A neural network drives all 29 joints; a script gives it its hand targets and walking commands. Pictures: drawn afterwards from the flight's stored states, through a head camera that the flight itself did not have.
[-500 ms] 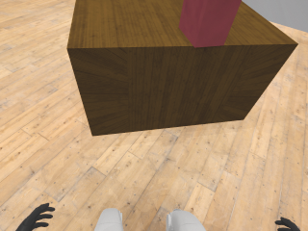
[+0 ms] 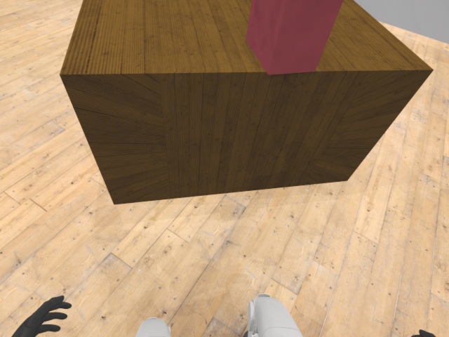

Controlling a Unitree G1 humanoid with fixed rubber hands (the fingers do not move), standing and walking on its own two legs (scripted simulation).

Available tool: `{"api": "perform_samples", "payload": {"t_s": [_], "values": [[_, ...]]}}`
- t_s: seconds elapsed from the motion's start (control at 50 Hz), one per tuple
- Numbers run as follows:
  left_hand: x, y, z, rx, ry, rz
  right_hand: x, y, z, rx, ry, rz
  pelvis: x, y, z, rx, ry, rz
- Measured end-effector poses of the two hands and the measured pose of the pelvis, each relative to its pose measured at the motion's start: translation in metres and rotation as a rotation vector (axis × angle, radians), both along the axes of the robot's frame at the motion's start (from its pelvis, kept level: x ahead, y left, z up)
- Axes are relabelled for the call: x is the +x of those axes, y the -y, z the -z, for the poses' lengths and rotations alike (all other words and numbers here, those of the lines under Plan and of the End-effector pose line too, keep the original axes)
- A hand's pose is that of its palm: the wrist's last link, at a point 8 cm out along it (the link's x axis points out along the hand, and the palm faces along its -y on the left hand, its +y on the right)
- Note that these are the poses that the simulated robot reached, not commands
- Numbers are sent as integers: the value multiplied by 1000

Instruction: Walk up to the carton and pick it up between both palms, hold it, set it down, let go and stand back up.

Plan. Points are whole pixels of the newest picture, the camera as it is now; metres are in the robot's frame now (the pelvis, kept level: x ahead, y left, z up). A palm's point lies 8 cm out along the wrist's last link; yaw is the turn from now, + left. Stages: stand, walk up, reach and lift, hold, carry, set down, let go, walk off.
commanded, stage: walk up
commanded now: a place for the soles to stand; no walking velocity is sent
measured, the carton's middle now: (288, 18) +0.97 -0.19 +0.12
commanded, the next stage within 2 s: none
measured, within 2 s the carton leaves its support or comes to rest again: neither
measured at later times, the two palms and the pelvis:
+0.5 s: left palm (94, 308) +0.19 +0.24 -0.10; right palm out of the picture +0.18 -0.43 -0.01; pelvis +0.09 -0.08 +0.00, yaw +3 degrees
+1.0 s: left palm (170, 263) +0.27 +0.11 -0.10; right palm out of the picture +0.26 -0.56 -0.03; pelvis +0.16 -0.21 -0.01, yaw +3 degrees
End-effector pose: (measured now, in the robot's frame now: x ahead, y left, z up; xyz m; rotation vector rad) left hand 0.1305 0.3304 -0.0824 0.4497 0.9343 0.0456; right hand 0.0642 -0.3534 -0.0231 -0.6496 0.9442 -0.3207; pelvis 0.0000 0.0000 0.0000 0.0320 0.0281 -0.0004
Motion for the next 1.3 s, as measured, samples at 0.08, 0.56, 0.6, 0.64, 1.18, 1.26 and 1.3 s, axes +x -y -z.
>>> {"api": "perform_samples", "payload": {"t_s": [0.08, 0.56, 0.6, 0.64, 1.18, 1.26, 1.3], "values": [[19, 38, 4, 11, 32, 24, 13, 36, 19, 20, 10, 8, 13, 37, 13, 1, 28, 18], [73, 98, 11, -19, -25, -55, 111, 93, -7, -22, -7, -35, 96, 93, -2, -31, 18, -40], [86, 105, 8, -2, -26, -37, 111, 104, -3, -19, -17, -20, 101, 103, 0, -23, 9, -32], [99, 116, 6, 9, -22, -24, 113, 118, 4, -13, -23, -9, 107, 116, 2, -13, 2, -23], [155, 220, 18, -24, -21, -130, 227, 214, 2, -28, -1, -83, 193, 217, 6, -33, 47, -82], [176, 230, 11, 10, -31, -91, 227, 233, 6, -28, -29, -52, 204, 233, 5, -22, 22, -67], [185, 238, 10, 22, -27, -81, 228, 245, 12, -20, -40, -42, 209, 244, 7, -14, 16, -57]]}}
